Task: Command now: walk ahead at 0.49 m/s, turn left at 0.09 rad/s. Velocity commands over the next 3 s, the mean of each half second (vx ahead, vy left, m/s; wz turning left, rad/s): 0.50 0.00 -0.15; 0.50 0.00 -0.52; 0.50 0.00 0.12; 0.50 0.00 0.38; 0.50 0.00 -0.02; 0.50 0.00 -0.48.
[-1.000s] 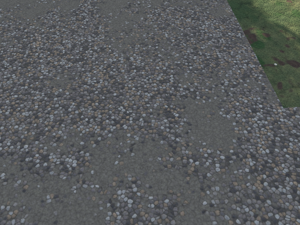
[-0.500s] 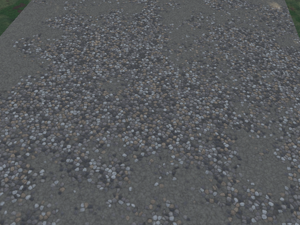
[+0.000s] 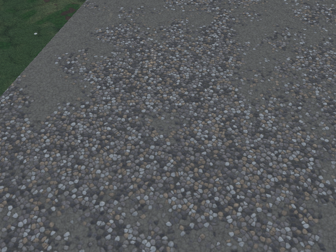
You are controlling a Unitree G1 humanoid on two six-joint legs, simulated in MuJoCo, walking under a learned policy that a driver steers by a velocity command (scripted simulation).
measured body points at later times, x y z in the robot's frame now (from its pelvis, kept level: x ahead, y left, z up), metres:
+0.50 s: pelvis +0.28 +0.06 +0.00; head +0.30 +0.07 +0.45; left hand +0.33 +0.33 -0.14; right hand +0.41 -0.21 -0.09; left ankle +0.35 +0.16 -0.73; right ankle +0.16 -0.08 -0.64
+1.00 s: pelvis +0.51 -0.04 -0.02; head +0.55 -0.07 +0.43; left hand +0.79 +0.11 -0.11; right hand +0.44 -0.32 -0.15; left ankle +0.41 +0.16 -0.64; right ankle +0.56 -0.14 -0.73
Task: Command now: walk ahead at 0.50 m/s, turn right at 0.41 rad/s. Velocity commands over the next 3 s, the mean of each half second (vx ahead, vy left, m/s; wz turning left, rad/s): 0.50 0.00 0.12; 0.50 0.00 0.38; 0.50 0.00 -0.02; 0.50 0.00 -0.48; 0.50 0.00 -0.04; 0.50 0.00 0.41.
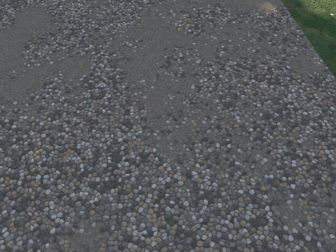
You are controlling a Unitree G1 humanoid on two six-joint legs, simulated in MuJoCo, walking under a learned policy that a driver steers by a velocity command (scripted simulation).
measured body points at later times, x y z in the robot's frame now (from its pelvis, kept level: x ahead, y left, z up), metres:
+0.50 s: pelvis +0.29 +0.04 +0.00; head +0.32 +0.05 +0.45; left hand +0.29 +0.33 -0.13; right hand +0.50 -0.17 -0.10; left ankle +0.41 +0.14 -0.72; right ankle +0.09 -0.07 -0.71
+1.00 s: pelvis +0.58 +0.07 +0.01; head +0.60 +0.08 +0.46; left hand +0.71 +0.37 -0.06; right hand +0.71 -0.18 -0.11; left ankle +0.41 +0.14 -0.71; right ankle +0.72 +0.01 -0.72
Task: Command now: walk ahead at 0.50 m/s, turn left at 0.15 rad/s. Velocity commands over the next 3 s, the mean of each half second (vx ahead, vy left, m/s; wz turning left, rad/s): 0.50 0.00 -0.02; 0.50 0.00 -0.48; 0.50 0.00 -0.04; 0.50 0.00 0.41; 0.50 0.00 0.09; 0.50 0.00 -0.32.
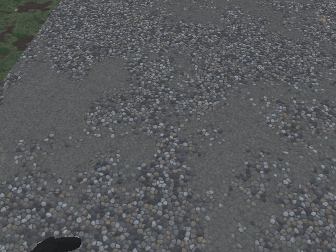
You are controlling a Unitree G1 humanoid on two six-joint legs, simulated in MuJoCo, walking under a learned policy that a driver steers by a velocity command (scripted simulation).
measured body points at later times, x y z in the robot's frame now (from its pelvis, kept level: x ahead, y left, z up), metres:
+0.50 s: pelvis +0.26 +0.02 +0.00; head +0.30 +0.02 +0.45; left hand +0.24 +0.30 -0.13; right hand +0.51 -0.21 -0.06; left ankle +0.38 +0.13 -0.73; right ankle +0.11 -0.11 -0.72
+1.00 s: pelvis +0.50 -0.04 +0.00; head +0.53 -0.06 +0.45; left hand +0.79 +0.12 -0.08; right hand +0.43 -0.33 -0.13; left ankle +0.39 +0.14 -0.72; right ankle +0.59 -0.17 -0.72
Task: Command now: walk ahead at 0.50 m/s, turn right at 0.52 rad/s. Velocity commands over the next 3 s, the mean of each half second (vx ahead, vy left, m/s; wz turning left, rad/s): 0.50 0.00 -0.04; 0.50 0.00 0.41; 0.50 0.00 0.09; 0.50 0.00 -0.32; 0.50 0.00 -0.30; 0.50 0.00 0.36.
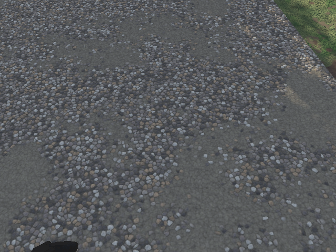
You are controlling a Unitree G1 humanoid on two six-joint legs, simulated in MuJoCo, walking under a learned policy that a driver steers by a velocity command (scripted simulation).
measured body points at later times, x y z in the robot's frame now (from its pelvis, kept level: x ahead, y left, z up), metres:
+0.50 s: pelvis +0.27 -0.01 +0.01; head +0.30 -0.02 +0.46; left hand +0.32 +0.27 -0.11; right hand +0.46 -0.25 -0.10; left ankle +0.46 +0.12 -0.69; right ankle +0.13 -0.10 -0.72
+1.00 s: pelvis +0.57 +0.03 +0.02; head +0.60 +0.04 +0.47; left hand +0.72 +0.31 -0.07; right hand +0.70 -0.24 -0.10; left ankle +0.45 +0.10 -0.72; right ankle +0.77 -0.07 -0.70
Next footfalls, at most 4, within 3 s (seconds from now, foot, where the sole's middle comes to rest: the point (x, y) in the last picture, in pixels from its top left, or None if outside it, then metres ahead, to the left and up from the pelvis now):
0.02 right None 0.17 -0.10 -0.76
0.58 left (144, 245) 0.49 0.10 -0.76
1.06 right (176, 171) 0.81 -0.05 -0.76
1.58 left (106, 139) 1.01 0.27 -0.76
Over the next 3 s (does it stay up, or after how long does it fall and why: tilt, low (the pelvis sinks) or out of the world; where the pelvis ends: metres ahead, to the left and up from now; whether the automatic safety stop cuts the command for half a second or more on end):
stays up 1.67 0.20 0.03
